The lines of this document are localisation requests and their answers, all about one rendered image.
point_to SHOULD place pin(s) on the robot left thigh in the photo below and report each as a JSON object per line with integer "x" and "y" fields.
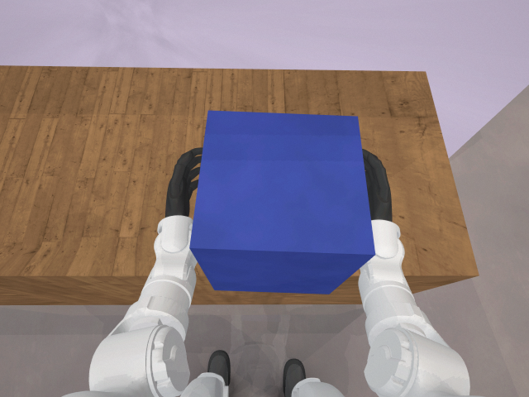
{"x": 206, "y": 387}

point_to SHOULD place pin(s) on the pedestal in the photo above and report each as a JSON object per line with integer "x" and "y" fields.
{"x": 87, "y": 154}

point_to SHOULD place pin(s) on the robot left forearm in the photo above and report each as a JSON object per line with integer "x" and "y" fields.
{"x": 168, "y": 291}

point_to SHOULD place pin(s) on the robot right forearm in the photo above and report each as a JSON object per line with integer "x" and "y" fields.
{"x": 386, "y": 297}

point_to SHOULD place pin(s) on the right robot hand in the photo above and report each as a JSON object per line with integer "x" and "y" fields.
{"x": 379, "y": 194}

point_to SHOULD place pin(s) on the carton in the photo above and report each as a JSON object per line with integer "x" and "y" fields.
{"x": 282, "y": 203}

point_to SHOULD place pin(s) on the robot left upper arm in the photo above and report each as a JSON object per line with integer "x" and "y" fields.
{"x": 146, "y": 362}

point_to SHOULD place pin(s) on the left robot shin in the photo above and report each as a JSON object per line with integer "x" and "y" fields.
{"x": 209, "y": 374}

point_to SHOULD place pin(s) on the left robot hand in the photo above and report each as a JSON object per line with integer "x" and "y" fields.
{"x": 180, "y": 186}

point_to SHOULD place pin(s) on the robot right upper arm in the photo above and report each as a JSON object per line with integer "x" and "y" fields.
{"x": 402, "y": 363}

